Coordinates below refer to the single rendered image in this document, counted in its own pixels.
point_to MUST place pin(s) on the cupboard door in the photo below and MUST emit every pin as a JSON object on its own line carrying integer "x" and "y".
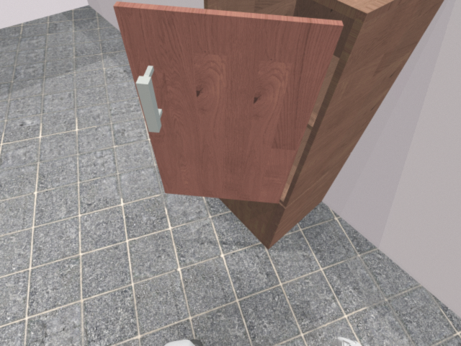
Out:
{"x": 236, "y": 90}

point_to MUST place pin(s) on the handle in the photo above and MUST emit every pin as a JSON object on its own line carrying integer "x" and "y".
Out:
{"x": 148, "y": 100}

